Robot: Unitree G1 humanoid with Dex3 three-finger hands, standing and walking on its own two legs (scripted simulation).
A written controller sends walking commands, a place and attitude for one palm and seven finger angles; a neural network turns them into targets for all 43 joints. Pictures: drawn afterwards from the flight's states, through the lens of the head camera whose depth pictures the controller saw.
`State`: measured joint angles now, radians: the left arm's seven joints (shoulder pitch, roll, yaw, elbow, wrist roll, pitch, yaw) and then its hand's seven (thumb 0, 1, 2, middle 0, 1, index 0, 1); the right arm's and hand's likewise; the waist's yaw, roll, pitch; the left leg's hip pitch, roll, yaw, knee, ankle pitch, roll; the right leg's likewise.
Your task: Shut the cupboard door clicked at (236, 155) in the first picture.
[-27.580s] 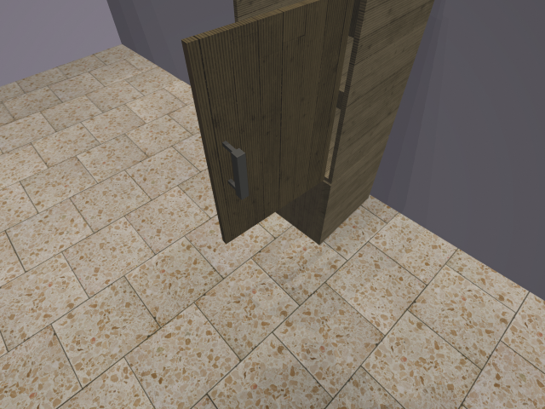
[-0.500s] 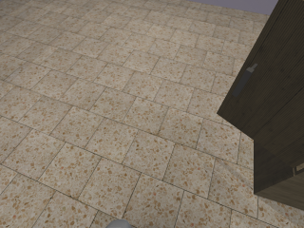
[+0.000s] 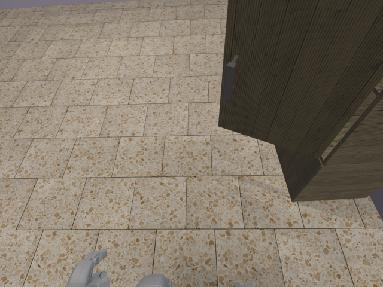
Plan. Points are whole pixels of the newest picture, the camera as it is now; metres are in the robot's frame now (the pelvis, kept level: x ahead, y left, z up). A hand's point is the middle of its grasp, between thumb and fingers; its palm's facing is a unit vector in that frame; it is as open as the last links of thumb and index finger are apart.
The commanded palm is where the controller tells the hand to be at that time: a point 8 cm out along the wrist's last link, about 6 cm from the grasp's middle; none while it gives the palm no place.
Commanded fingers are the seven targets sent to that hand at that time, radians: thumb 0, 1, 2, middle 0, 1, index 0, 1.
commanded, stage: turn to face it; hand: left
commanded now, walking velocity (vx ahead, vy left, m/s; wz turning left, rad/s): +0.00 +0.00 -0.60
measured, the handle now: (231, 78) +0.71 -0.10 -0.03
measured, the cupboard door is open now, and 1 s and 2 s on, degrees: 62 62 62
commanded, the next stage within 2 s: take the last steps up to it in 0.56 s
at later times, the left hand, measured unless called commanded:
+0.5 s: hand (119, 270) +0.17 +0.19 -0.15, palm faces -0.23 -0.95 -0.22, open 7.4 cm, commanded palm none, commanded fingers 0.00 0.90 0.90 -0.20 -0.30 -0.20 -0.30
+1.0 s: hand (141, 259) +0.19 +0.15 -0.16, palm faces -0.36 -0.92 -0.15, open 7.4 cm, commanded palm none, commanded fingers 0.00 0.90 0.90 -0.20 -0.30 -0.20 -0.30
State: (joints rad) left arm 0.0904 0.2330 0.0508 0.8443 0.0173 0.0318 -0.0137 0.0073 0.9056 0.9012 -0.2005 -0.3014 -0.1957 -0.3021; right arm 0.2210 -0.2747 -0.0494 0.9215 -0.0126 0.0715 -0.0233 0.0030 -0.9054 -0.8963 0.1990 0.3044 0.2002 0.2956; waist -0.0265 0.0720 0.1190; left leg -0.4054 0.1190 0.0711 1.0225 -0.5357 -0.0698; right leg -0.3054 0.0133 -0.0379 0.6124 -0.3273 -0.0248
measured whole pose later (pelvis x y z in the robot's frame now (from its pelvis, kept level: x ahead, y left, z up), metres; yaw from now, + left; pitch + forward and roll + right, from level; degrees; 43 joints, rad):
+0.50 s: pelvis +0.02 +0.01 +0.01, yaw -15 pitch +1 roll -2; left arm 0.15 0.24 0.07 0.89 0.02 0.07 -0.03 0.01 0.91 0.90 -0.20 -0.30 -0.19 -0.30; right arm 0.23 -0.21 -0.02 0.90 -0.03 0.02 -0.02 0.00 -0.90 -0.90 0.20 0.30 0.20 0.30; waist 0.00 0.03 0.09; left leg -0.25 0.14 0.15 0.54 -0.30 -0.03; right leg -0.35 0.00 -0.06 0.76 -0.42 0.02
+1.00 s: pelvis +0.08 -0.01 +0.01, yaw -22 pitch +1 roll -1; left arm 0.23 0.21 0.06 1.00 0.03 0.04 -0.04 0.01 0.91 0.90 -0.20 -0.30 -0.20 -0.30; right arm 0.34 -0.17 -0.01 0.98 -0.04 -0.03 -0.02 0.00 -0.91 -0.90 0.20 0.30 0.20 0.30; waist -0.03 -0.03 0.01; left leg -0.19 0.06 0.10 0.48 -0.30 -0.01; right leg -0.43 0.01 -0.02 0.99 -0.42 -0.02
